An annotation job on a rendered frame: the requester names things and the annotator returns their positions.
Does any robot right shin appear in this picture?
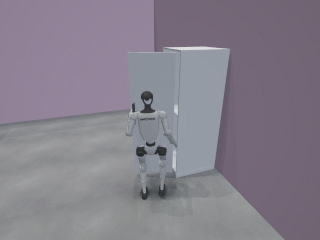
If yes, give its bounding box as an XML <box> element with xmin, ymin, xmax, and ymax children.
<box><xmin>159</xmin><ymin>160</ymin><xmax>167</xmax><ymax>190</ymax></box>

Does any robot right hand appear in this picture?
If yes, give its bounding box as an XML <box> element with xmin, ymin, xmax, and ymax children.
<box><xmin>169</xmin><ymin>138</ymin><xmax>178</xmax><ymax>147</ymax></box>

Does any left robot upper arm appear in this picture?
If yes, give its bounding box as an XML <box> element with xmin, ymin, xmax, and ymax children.
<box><xmin>126</xmin><ymin>111</ymin><xmax>139</xmax><ymax>137</ymax></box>

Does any fridge door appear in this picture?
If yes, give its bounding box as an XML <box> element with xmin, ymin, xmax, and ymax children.
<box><xmin>127</xmin><ymin>52</ymin><xmax>176</xmax><ymax>173</ymax></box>

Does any robot left hand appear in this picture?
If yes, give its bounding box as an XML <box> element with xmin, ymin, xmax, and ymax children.
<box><xmin>128</xmin><ymin>109</ymin><xmax>136</xmax><ymax>118</ymax></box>

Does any robot left thigh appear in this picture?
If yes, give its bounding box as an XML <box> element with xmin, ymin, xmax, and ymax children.
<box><xmin>136</xmin><ymin>145</ymin><xmax>147</xmax><ymax>172</ymax></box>

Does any right robot forearm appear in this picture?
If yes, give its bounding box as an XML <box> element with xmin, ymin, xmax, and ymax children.
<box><xmin>166</xmin><ymin>129</ymin><xmax>176</xmax><ymax>143</ymax></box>

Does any handle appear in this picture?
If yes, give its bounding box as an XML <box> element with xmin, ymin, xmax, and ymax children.
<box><xmin>132</xmin><ymin>103</ymin><xmax>136</xmax><ymax>124</ymax></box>

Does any right robot upper arm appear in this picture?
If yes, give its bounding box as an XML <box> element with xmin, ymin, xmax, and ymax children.
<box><xmin>157</xmin><ymin>111</ymin><xmax>170</xmax><ymax>136</ymax></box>

